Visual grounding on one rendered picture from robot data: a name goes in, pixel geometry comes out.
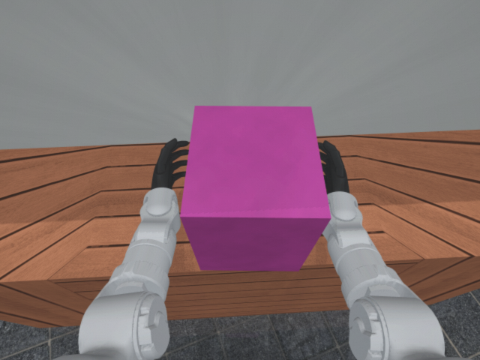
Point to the robot right forearm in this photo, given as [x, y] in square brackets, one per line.
[357, 261]

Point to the pedestal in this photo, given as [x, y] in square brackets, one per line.
[68, 215]

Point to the right robot upper arm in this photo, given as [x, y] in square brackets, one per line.
[395, 328]

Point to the robot left forearm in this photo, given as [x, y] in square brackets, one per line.
[150, 253]

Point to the carton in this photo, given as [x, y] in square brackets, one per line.
[254, 194]

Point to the left robot upper arm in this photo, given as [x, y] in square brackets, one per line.
[130, 326]

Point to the robot left hand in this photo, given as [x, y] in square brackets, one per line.
[163, 176]

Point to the robot right hand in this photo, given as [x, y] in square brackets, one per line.
[335, 174]

